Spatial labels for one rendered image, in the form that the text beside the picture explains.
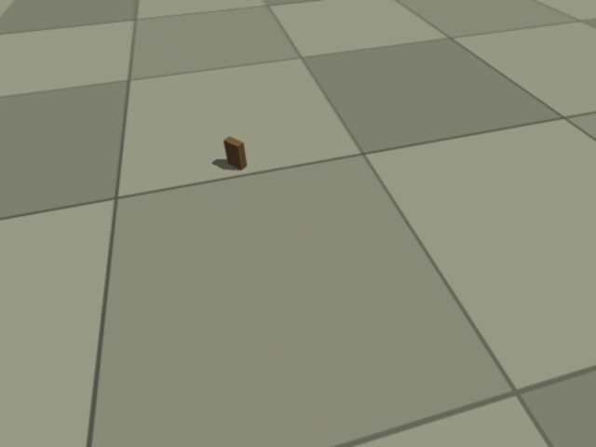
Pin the carton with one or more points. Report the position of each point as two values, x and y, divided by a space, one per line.
235 153

